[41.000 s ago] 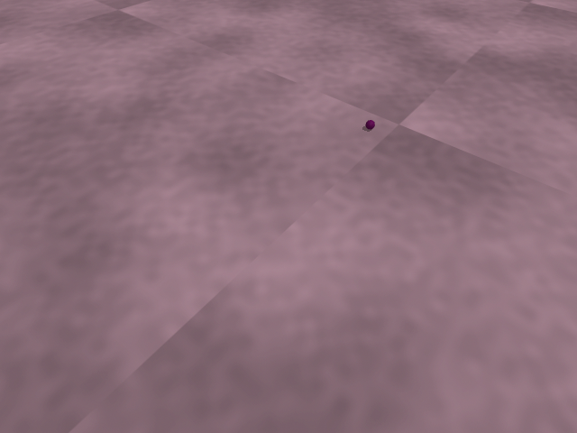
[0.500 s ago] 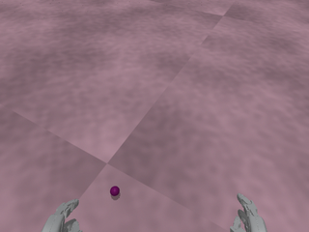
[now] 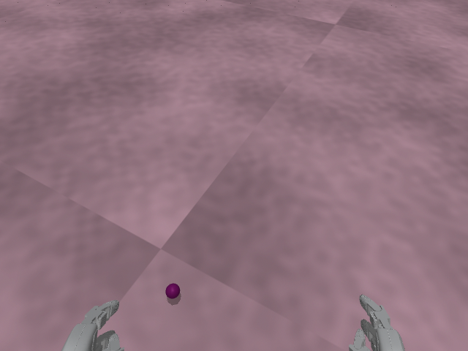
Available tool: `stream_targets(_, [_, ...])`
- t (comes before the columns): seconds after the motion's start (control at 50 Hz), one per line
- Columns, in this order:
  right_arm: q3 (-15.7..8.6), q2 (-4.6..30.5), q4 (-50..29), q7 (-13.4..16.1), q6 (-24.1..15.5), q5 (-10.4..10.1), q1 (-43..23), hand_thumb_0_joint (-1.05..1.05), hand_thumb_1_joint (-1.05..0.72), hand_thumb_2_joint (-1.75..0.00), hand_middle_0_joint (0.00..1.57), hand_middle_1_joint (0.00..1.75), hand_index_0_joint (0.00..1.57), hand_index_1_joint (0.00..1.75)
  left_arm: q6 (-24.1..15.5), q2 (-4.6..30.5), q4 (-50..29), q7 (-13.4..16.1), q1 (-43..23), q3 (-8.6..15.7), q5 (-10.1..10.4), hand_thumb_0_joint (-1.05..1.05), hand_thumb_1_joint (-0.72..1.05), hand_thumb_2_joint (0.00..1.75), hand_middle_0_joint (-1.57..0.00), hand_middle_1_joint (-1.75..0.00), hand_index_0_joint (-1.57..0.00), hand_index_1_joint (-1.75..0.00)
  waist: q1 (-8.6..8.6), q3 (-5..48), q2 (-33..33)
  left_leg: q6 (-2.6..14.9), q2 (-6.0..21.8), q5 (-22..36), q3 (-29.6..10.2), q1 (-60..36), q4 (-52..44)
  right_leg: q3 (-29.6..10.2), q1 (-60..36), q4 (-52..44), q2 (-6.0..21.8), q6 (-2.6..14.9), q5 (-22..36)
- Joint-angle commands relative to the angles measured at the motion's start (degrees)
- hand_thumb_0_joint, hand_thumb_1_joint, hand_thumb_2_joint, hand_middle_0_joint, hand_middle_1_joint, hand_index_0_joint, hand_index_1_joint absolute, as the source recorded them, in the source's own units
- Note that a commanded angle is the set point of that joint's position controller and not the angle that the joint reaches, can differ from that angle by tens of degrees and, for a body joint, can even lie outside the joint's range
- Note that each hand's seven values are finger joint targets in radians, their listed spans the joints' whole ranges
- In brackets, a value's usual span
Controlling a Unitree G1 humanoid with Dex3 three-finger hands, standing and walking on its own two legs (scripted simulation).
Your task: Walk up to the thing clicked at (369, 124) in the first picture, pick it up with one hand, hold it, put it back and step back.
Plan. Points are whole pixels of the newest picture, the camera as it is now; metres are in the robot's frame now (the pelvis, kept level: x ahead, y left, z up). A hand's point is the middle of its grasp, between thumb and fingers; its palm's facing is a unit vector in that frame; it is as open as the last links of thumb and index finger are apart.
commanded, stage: home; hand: left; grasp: from above
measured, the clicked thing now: (172, 290) +0.49 +0.23 -0.69
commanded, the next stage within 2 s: stand in 0.36 s
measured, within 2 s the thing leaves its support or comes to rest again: neither
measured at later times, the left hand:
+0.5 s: hand out of the picture +0.16 +0.18 -0.06, palm faces +0.02 -0.96 -0.27, open 7.4 cm
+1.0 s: hand out of the picture +0.04 +0.24 -0.11, palm faces +0.06 -0.94 -0.34, open 7.4 cm
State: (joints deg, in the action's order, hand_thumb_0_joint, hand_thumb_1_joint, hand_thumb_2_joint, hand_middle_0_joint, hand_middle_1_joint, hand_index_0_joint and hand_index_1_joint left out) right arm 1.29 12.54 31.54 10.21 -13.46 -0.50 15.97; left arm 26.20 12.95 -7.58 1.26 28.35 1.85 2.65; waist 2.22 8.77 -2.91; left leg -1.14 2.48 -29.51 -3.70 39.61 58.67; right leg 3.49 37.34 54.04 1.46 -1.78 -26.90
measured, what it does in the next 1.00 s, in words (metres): stands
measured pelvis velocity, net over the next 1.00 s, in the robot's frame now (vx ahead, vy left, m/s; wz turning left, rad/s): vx -0.01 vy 0.00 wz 0.02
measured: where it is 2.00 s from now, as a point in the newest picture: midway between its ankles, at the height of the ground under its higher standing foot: outside the picture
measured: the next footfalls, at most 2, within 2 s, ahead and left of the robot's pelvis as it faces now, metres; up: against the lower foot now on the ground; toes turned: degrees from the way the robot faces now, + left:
none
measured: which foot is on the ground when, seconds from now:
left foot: down 0.00-1.00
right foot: down 0.00-1.00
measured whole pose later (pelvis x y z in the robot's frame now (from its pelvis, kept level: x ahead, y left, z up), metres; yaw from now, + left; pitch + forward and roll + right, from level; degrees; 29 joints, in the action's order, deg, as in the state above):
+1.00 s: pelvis -0.01 +0.00 +0.05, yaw +1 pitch -2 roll +0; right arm -2.7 16.3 57.2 1.0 -0.6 2.1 10.9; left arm 1.2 16.1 55.2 2.1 13.0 2.7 -2.2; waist -1.3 -3.5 -1.0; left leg -0.4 0.0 -18.1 -2.3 14.2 34.8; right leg 3.0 13.3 33.4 3.8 -2.2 -17.6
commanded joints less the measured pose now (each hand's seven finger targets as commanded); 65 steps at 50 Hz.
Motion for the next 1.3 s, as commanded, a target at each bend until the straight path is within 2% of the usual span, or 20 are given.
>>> stream_targets(0.0, [-2.9, 7.1, -9.4, 0.6, -3.0, 0.0, -3.7, 0.00, -0.90, -0.90, 0.20, 0.30, 0.20, 0.30, -2.9, 5.6, -11.5, 0.3, -1.2, 2.9, -0.1, 0.00, 0.90, 0.90, -0.20, -0.30, -0.20, -0.30, 0.00, 5.1, -1.1, 1.22, -2.0, 15.2, 1.2, -5.5, -10.3, 1.2, -3.6, -7.6, -2.4, 1.63, 12.1])
stream_targets(0.04, [-2.7, 7.0, -9.7, 0.6, -3.0, 0.0, -3.8, 0.00, -0.90, -0.90, 0.20, 0.30, 0.20, 0.30, -2.8, 5.4, -12.6, 0.2, -1.5, 2.5, 0.1, 0.00, 0.90, 0.90, -0.20, -0.30, -0.20, -0.30, -0.05, 4.9, -1.3, 1.13, -1.8, 14.8, 0.6, -5.2, -10.8, 1.5, -3.4, -7.4, -2.4, 1.65, 11.8])
stream_targets(0.06, [-3.2, 7.6, -9.2, 0.7, -2.9, 0.1, -3.4, 0.00, -0.90, -0.90, 0.20, 0.30, 0.20, 0.30, -2.6, 6.5, -10.1, 0.3, 0.0, 4.1, 0.0, 0.00, 0.90, 0.90, -0.20, -0.30, -0.20, -0.30, 0.21, 5.8, -0.4, 1.19, -1.7, 14.8, 0.5, -5.5, -10.6, 1.4, -3.7, -7.3, -2.5, 1.67, 11.6])
stream_targets(0.12, [-2.7, 7.0, -9.9, 0.6, -2.9, 0.0, -3.7, 0.00, -0.90, -0.90, 0.20, 0.30, 0.20, 0.30, -2.8, 5.1, -12.4, 0.3, -1.8, 2.2, 0.1, 0.00, 0.90, 0.90, -0.20, -0.30, -0.20, -0.30, 0.31, 5.3, -0.7, 1.32, -1.9, 14.9, 1.1, -5.4, -10.4, 1.2, -3.3, -7.7, -2.4, 1.57, 12.0])
stream_targets(0.14, [-3.1, 7.4, -9.4, 0.7, -2.8, 0.1, -3.2, 0.00, -0.90, -0.90, 0.20, 0.30, 0.20, 0.30, -2.6, 6.5, -10.8, 0.4, -0.2, 4.2, 0.2, 0.00, 0.90, 0.90, -0.20, -0.30, -0.20, -0.30, 0.14, 5.5, -0.5, 1.31, -1.8, 14.1, 0.7, -5.1, -10.5, 1.3, -3.5, -7.6, -2.5, 1.63, 11.0])
stream_targets(0.42, [-3.1, 7.3, -10.1, 0.8, -2.7, 0.0, -3.5, 0.00, -0.90, -0.90, 0.20, 0.30, 0.20, 0.30, -2.9, 6.4, -10.5, 0.5, 0.2, 3.7, 0.2, 0.00, 0.90, 0.90, -0.20, -0.30, -0.20, -0.30, -0.06, 5.3, 0.2, 1.38, -1.9, 13.4, 1.4, -4.6, -10.2, 1.2, -3.3, -7.7, -2.4, 1.60, 10.4])
stream_targets(0.44, [-4.9, 13.9, 4.1, -2.6, 3.5, 7.4, -6.7, 0.00, -0.90, -0.90, 0.20, 0.30, 0.20, 0.30, -15.0, 10.6, 9.6, 2.6, -17.4, 3.4, -6.5, 0.00, 0.90, 0.90, -0.20, -0.30, -0.20, -0.30, -4.37, -8.3, 4.1, 3.88, -0.7, 23.8, -0.5, -3.7, -14.4, -2.3, -15.1, -9.9, 2.4, 3.21, 11.0])
stream_targets(0.46, [-5.8, 14.3, 5.1, -4.2, 5.6, 7.3, -6.7, 0.00, -0.90, -0.90, 0.20, 0.30, 0.20, 0.30, -18.8, 11.5, 19.1, 2.1, -11.8, 4.4, -7.0, 0.00, 0.90, 0.90, -0.20, -0.30, -0.20, -0.30, -4.22, -2.5, 6.5, 4.67, -1.0, 25.3, 1.2, -8.5, -14.0, -5.9, -16.5, -11.3, 3.0, 5.54, 12.3])
stream_targets(0.48, [-5.6, 13.9, 4.6, -5.3, 6.6, 7.3, -6.3, 0.00, -0.90, -0.90, 0.20, 0.30, 0.20, 0.30, -20.7, 12.5, 21.6, 1.9, -11.8, 4.4, -7.2, 0.00, 0.90, 0.90, -0.20, -0.30, -0.20, -0.30, -3.49, -1.2, 7.5, 4.95, -1.1, 24.2, 1.4, -10.7, -14.0, -7.6, -16.3, -11.8, 3.9, 6.19, 12.8])
stream_targets(0.5, [-5.5, 13.7, 4.3, -6.1, 7.4, 7.4, -6.0, 0.00, -0.90, -0.90, 0.20, 0.30, 0.20, 0.30, -21.7, 12.5, 22.8, 1.5, -13.1, 3.8, -7.0, 0.00, 0.90, 0.90, -0.20, -0.30, -0.20, -0.30, -2.43, -3.0, 5.7, 4.66, -1.3, 23.1, 0.6, -11.3, -14.9, -7.1, -13.9, -12.6, 3.0, 6.09, 13.1])
stream_targets(0.54, [-5.3, 12.0, 6.9, -8.0, 7.8, 4.3, -5.8, 0.00, -0.90, -0.90, 0.20, 0.30, 0.20, 0.30, -23.4, 12.7, 27.8, 1.1, -14.5, 3.3, -6.4, 0.00, 0.90, 0.90, -0.20, -0.30, -0.20, -0.30, -3.49, -0.2, 2.2, 4.83, -1.2, 21.3, -0.1, -15.3, -17.6, -5.8, -18.5, -11.9, 3.8, 4.86, 15.8])
stream_targets(0.58, [-5.8, 12.2, 8.1, -9.0, 8.4, 3.4, -7.3, 0.00, -0.90, -0.90, 0.20, 0.30, 0.20, 0.30, -23.6, 12.4, 32.2, 1.1, -15.6, 3.8, -5.9, 0.00, 0.90, 0.90, -0.20, -0.30, -0.20, -0.30, -3.98, -1.1, 5.3, 4.17, -1.6, 19.8, 0.5, -16.6, -17.9, -7.0, -17.2, -14.7, 4.4, 4.54, 13.7])
stream_targets(0.68, [-6.6, 12.9, 12.3, -9.5, 9.7, 3.9, -8.4, 0.00, -0.90, -0.90, 0.20, 0.30, 0.20, 0.30, -25.5, 12.0, 42.0, 1.2, -17.6, 3.8, -5.8, 0.00, 0.90, 0.90, -0.20, -0.30, -0.20, -0.30, -4.13, -3.9, 2.0, 4.92, 0.0, 12.2, -2.6, -18.4, -24.2, -5.3, -18.3, -18.6, 3.9, 3.31, 7.7])
stream_targets(0.76, [-6.6, 13.6, 14.9, -9.1, 10.4, 3.7, -8.3, 0.00, -0.90, -0.90, 0.20, 0.30, 0.20, 0.30, -26.4, 11.9, 48.1, 1.0, -18.0, 3.7, -5.5, 0.00, 0.90, 0.90, -0.20, -0.30, -0.20, -0.30, -3.96, -6.2, 0.0, 4.89, 1.2, 12.9, -4.7, -19.5, -28.9, -3.8, -20.9, -20.2, 3.3, 2.95, 10.8])
stream_targets(0.8, [-6.6, 13.6, 16.5, -8.9, 10.5, 3.5, -7.8, 0.00, -0.90, -0.90, 0.20, 0.30, 0.20, 0.30, -26.9, 12.0, 51.1, 1.0, -17.3, 3.6, -5.3, 0.00, 0.90, 0.90, -0.20, -0.30, -0.20, -0.30, -4.01, -6.2, 1.8, 4.51, 1.3, 19.4, -4.2, -21.8, -28.5, -4.2, -22.6, -21.4, 3.9, 3.08, 14.8])
stream_targets(0.88, [-6.5, 13.8, 19.8, -8.4, 11.0, 2.8, -6.3, 0.00, -0.90, -0.90, 0.20, 0.30, 0.20, 0.30, -27.2, 13.0, 55.9, 1.4, -17.2, 3.5, -4.8, 0.00, 0.90, 0.90, -0.20, -0.30, -0.20, -0.30, -3.29, -5.2, 3.2, 3.99, 1.3, 27.3, -2.9, -26.3, -28.3, -4.8, -25.9, -24.4, 5.3, 3.49, 22.4])
stream_targets(0.98, [-6.1, 14.0, 23.1, -8.2, 11.8, 2.3, -6.5, 0.00, -0.90, -0.90, 0.20, 0.30, 0.20, 0.30, -27.2, 13.8, 60.6, 1.5, -18.0, 2.9, -4.4, 0.00, 0.90, 0.90, -0.20, -0.30, -0.20, -0.30, -2.81, -7.4, 3.7, 3.23, 1.7, 27.1, -2.8, -28.9, -31.6, -4.9, -27.5, -29.1, 5.8, 3.09, 22.3])
stream_targets(1.08, [-5.6, 14.3, 25.4, -8.2, 12.1, 2.0, -8.0, 0.00, -0.90, -0.90, 0.20, 0.30, 0.20, 0.30, -27.0, 13.9, 63.9, 1.4, -19.1, 2.4, -4.5, 0.00, 0.90, 0.90, -0.20, -0.30, -0.20, -0.30, -3.20, -9.0, 2.2, 2.92, 2.4, 25.7, -3.6, -28.4, -36.0, -3.9, -30.2, -31.9, 5.4, 2.35, 19.2])
stream_targets(1.18, [-5.6, 14.8, 27.0, -8.4, 12.5, 2.0, -8.7, 0.00, -0.90, -0.90, 0.20, 0.30, 0.20, 0.30, -26.7, 14.3, 66.6, 1.1, -19.7, 2.4, -4.5, 0.00, 0.90, 0.90, -0.20, -0.30, -0.20, -0.30, -3.14, -12.2, 1.2, 2.56, 2.6, 16.2, -4.3, -27.2, -40.6, -3.9, -29.7, -34.3, 5.0, 2.06, 13.9])
stream_targets(1.28, [-5.6, 15.0, 28.0, -8.7, 12.5, 1.9, -9.3, 0.00, -0.90, -0.90, 0.20, 0.30, 0.20, 0.30, -27.2, 14.4, 68.1, 0.8, -19.9, 2.1, -4.5, 0.00, 0.90, 0.90, -0.20, -0.30, -0.20, -0.30, -3.27, -11.8, 1.3, 2.46, 2.6, 16.4, -4.0, -27.8, -40.9, -4.4, -30.5, -36.4, 5.5, 1.88, 13.0])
